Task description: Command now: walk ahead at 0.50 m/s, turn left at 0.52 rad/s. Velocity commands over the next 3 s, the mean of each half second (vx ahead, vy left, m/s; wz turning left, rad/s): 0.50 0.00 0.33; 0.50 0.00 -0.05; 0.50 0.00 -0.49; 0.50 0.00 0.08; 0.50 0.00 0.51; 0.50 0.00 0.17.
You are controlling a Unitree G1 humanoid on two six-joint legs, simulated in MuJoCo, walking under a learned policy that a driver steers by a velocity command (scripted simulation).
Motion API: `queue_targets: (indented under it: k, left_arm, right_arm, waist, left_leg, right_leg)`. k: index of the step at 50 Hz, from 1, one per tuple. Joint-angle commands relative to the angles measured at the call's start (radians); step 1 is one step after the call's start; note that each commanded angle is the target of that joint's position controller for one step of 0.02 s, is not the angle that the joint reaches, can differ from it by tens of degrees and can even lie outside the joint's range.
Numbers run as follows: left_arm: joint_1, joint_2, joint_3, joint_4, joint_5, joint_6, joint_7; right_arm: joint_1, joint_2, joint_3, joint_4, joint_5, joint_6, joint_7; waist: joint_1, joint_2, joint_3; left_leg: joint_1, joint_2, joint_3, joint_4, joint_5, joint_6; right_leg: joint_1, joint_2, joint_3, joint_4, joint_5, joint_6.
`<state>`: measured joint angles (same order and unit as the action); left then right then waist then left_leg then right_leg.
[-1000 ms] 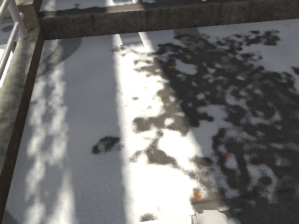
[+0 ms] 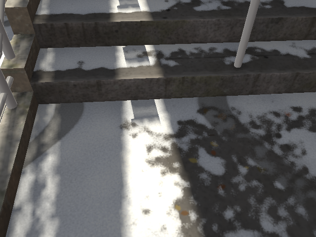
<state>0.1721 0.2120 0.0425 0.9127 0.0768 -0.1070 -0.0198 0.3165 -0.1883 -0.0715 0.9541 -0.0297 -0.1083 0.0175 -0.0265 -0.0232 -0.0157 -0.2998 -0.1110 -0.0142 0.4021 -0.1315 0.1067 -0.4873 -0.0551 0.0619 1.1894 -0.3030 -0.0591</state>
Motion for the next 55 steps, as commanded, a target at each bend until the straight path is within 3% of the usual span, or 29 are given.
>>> queue_targets:
  k: [1, 3, 4, 8, 11, 13, 16, 17, 18, 19, 20, 21, 22, 23, 24, 27, 32, 37, 39, 41, 42, 43, 44, 45, 47, 48, 52, 53, 55]
  left_arm:
    - [-0.031, 0.011, 0.001, -0.064, -0.001, 0.001, 0.017]
    - [-0.062, 0.008, 0.002, -0.073, -0.001, 0.003, 0.023]
    - [-0.189, 0.125, 0.040, -0.141, -0.109, -0.015, 0.065]
    - [-0.272, 0.060, 0.023, -0.156, -0.097, -0.037, 0.060]
    - [-0.313, 0.056, 0.021, -0.174, -0.095, -0.035, 0.040]
    - [-0.364, 0.061, 0.018, -0.201, -0.094, -0.042, 0.020]
    - [-0.320, 0.112, 0.032, -0.203, -0.086, -0.054, 0.010]
    - [-0.249, 0.133, 0.043, -0.187, -0.080, -0.058, 0.016]
    - [-0.101, 0.168, 0.058, -0.155, -0.070, -0.061, 0.021]
    - [0.108, 0.224, 0.074, -0.123, -0.065, -0.057, 0.026]
    - [0.181, 0.251, 0.083, -0.095, -0.075, -0.042, 0.024]
    - [0.176, 0.171, 0.066, -0.099, -0.097, -0.028, 0.027]
    - [0.106, 0.137, 0.057, -0.117, -0.097, -0.019, 0.032]
    - [0.039, 0.140, 0.051, -0.132, -0.083, -0.011, 0.029]
    - [0.003, 0.130, 0.045, -0.134, -0.074, -0.010, 0.021]
    - [-0.007, 0.105, 0.033, -0.119, -0.071, -0.013, 0.007]
    - [0.040, 0.188, 0.056, -0.103, -0.085, -0.003, 0.021]
    - [0.144, 0.206, 0.058, -0.068, -0.101, 0.012, 0.014]
    - [0.149, 0.221, 0.061, -0.062, -0.104, 0.016, 0.016]
    - [0.163, 0.213, 0.056, -0.057, -0.107, 0.022, 0.015]
    - [0.145, 0.183, 0.044, -0.072, -0.104, 0.020, 0.014]
    - [0.176, 0.100, 0.020, -0.107, -0.095, 0.005, 0.013]
    - [0.213, 0.095, 0.016, -0.112, -0.107, -0.013, 0.014]
    - [0.149, 0.182, 0.042, -0.119, -0.120, -0.013, 0.017]
    - [0.067, 0.154, 0.041, -0.136, -0.109, -0.001, 0.023]
    - [0.069, 0.145, 0.047, -0.138, -0.095, 0.012, 0.027]
    - [0.084, 0.118, 0.055, -0.155, -0.099, 0.041, 0.031]
    - [0.095, 0.088, 0.045, -0.140, -0.002, 0.057, -0.003]
    - [0.043, 0.071, 0.045, -0.161, -0.012, 0.073, -0.025]
  right_arm:
    - [-0.063, -0.063, -0.007, -0.087, 0.005, -0.032, 0.008]
    - [0.013, -0.066, -0.006, -0.061, -0.002, -0.038, 0.022]
    - [-0.030, -0.173, -0.029, -0.111, 0.070, -0.012, -0.010]
    - [0.068, -0.163, -0.030, -0.104, 0.047, 0.023, -0.046]
    - [0.122, -0.115, -0.021, -0.082, 0.052, 0.025, -0.042]
    - [0.147, -0.119, -0.024, -0.073, 0.050, 0.034, -0.051]
    - [0.110, -0.166, -0.039, -0.095, 0.042, 0.050, -0.055]
    - [0.099, -0.162, -0.038, -0.105, 0.038, 0.049, -0.051]
    - [0.057, -0.152, -0.033, -0.128, 0.034, 0.043, -0.045]
    - [0.016, -0.129, -0.023, -0.158, 0.019, 0.035, -0.040]
    - [0.184, -0.056, -0.001, -0.141, 0.054, 0.016, -0.034]
    - [0.149, -0.135, -0.011, -0.132, 0.066, 0.007, -0.034]
    - [0.025, -0.181, -0.021, -0.161, 0.066, 0.003, -0.031]
    - [-0.052, -0.173, -0.021, -0.183, 0.055, 0.004, -0.034]
    - [-0.086, -0.162, -0.024, -0.199, 0.039, 0.005, -0.037]
    - [-0.054, -0.116, -0.019, -0.211, 0.039, 0.022, -0.038]
    - [-0.208, -0.090, 0.005, -0.264, 0.026, 0.023, -0.029]
    - [-0.353, -0.121, 0.009, -0.317, 0.052, 0.020, -0.008]
    - [-0.351, -0.142, 0.006, -0.325, 0.051, 0.013, -0.001]
    - [-0.235, -0.174, -0.013, -0.291, 0.044, 0.007, -0.009]
    - [-0.093, -0.220, -0.034, -0.263, 0.032, -0.001, -0.018]
    - [0.070, -0.314, -0.056, -0.249, 0.005, -0.001, -0.027]
    - [0.127, -0.304, -0.058, -0.222, 0.012, 0.007, -0.017]
    - [0.086, -0.239, -0.040, -0.233, 0.021, 0.012, -0.015]
    - [-0.042, -0.192, -0.022, -0.234, 0.025, 0.012, -0.020]
    - [-0.079, -0.171, -0.015, -0.231, 0.018, 0.003, -0.015]
    - [-0.094, -0.190, -0.025, -0.191, 0.010, -0.016, -0.022]
    - [-0.027, -0.179, -0.015, -0.158, 0.008, -0.014, -0.030]
    - [-0.018, -0.168, -0.012, -0.149, 0.015, -0.020, -0.036]
  waist:
    - [0.040, 0.039, -0.030]
    - [0.019, 0.038, 0.000]
    - [0.009, 0.010, 0.038]
    - [-0.040, 0.105, 0.012]
    - [-0.065, 0.100, 0.022]
    - [-0.077, 0.080, 0.041]
    - [-0.036, 0.115, 0.012]
    - [-0.004, 0.122, -0.036]
    - [0.070, 0.120, -0.130]
    - [0.159, 0.030, -0.254]
    - [0.101, -0.301, -0.343]
    - [0.123, -0.222, -0.281]
    - [0.131, -0.108, -0.150]
    - [0.101, -0.007, -0.085]
    - [0.073, 0.021, -0.037]
    - [0.012, -0.043, -0.029]
    - [0.040, -0.035, -0.031]
    - [0.098, -0.052, 0.001]
    - [0.085, -0.078, 0.017]
    - [0.020, -0.057, -0.027]
    - [-0.048, -0.013, -0.115]
    - [-0.090, 0.163, -0.283]
    - [-0.085, 0.338, -0.353]
    - [-0.097, 0.222, -0.242]
    - [-0.039, 0.112, -0.085]
    - [-0.008, 0.113, -0.045]
    - [0.044, 0.102, -0.003]
    - [0.055, 0.020, 0.037]
    - [0.042, 0.093, 0.057]
  left_leg:
    - [0.065, 0.257, -0.319, -0.226, -0.015, 0.193]
    - [0.040, 0.242, -0.299, -0.225, 0.004, 0.207]
    - [0.000, 0.259, -0.350, -0.235, 0.025, 0.168]
    - [0.040, 0.226, -0.296, -0.196, 0.040, 0.119]
    - [0.114, 0.243, -0.311, -0.162, 0.028, 0.114]
    - [0.226, 0.273, -0.349, -0.111, 0.035, 0.117]
    - [0.272, 0.270, -0.348, -0.011, 0.294, 0.093]
    - [0.270, 0.234, -0.326, 0.071, 0.442, 0.075]
    - [0.194, 0.194, -0.292, 0.220, 0.525, 0.051]
    - [-0.004, 0.119, -0.213, 0.499, 0.298, 0.014]
    - [-0.366, 0.003, -0.127, 0.807, -0.334, -0.062]
    - [-0.507, 0.061, -0.167, 0.926, -0.407, -0.060]
    - [-0.553, 0.104, -0.150, 0.961, -0.310, -0.063]
    - [-0.518, 0.150, -0.103, 0.933, -0.234, -0.064]
    - [-0.486, 0.176, -0.088, 0.882, -0.198, -0.069]
    - [-0.389, 0.222, -0.062, 0.748, -0.181, -0.078]
    - [-0.292, 0.218, -0.013, 0.392, 0.049, -0.104]
    - [-0.245, 0.173, 0.007, 0.191, 0.084, -0.096]
    - [-0.202, 0.161, 0.012, 0.124, 0.030, -0.074]
    - [0.005, 0.120, 0.041, 0.050, 0.017, -0.050]
    - [0.208, 0.189, -0.024, 0.066, 0.050, -0.007]
    - [0.580, 0.432, -0.317, 0.080, 0.034, 0.109]
    - [0.669, 0.553, -0.632, -0.053, -0.108, 0.215]
    - [0.592, 0.515, -0.561, -0.082, -0.238, 0.183]
    - [0.345, 0.452, -0.365, -0.143, -0.177, 0.120]
    - [0.256, 0.430, -0.300, -0.183, -0.127, 0.105]
    - [0.164, 0.414, -0.124, -0.254, 0.090, 0.081]
    - [0.122, 0.390, -0.044, -0.268, 0.138, 0.065]
    - [0.124, 0.348, 0.059, -0.275, 0.135, 0.028]
  right_leg:
    - [-0.142, -0.047, 0.023, -0.066, 0.066, 0.046]
    - [-0.159, -0.042, -0.007, -0.207, 0.173, 0.093]
    - [-0.179, -0.043, 0.005, -0.300, 0.201, 0.095]
    - [-0.112, 0.017, -0.004, -0.571, 0.380, 0.098]
    - [-0.102, 0.022, -0.004, -0.629, 0.408, 0.078]
    - [-0.152, 0.023, 0.005, -0.699, 0.350, 0.059]
    - [-0.028, 0.061, -0.036, -0.758, 0.253, 0.029]
    - [0.088, 0.080, -0.056, -0.772, 0.252, 0.005]
    - [0.303, 0.028, -0.009, -0.731, 0.293, -0.047]
    - [0.591, -0.123, 0.162, -0.694, 0.347, -0.117]
    - [0.890, -0.330, 0.571, -0.777, 0.191, -0.289]
    - [0.862, -0.330, 0.677, -0.854, -0.001, -0.268]
    - [0.732, -0.293, 0.539, -0.874, 0.000, -0.222]
    - [0.581, -0.258, 0.434, -0.903, 0.082, -0.198]
    - [0.464, -0.226, 0.375, -0.931, 0.166, -0.192]
    - [0.316, -0.157, 0.238, -0.984, 0.292, -0.178]
    - [0.241, -0.113, 0.079, -1.009, 0.414, -0.155]
    - [0.326, -0.146, 0.094, -0.959, 0.284, -0.145]
    - [0.357, -0.172, 0.124, -0.925, 0.254, -0.136]
    - [0.337, -0.131, 0.113, -0.799, 0.377, -0.107]
    - [0.259, -0.076, 0.065, -0.602, 0.430, -0.074]
    - [-0.052, 0.035, -0.032, -0.232, 0.183, -0.003]
    - [-0.277, 0.095, 0.002, -0.021, -0.276, 0.020]
    - [-0.375, 0.040, 0.051, 0.077, -0.237, 0.017]
    - [-0.346, -0.032, 0.025, 0.028, -0.094, 0.021]
    - [-0.302, -0.058, 0.040, -0.010, -0.037, 0.024]
    - [-0.286, -0.063, 0.075, -0.040, 0.110, 0.041]
    - [-0.249, -0.025, 0.006, -0.079, 0.139, 0.040]
    - [-0.246, -0.018, -0.025, -0.169, 0.249, 0.040]
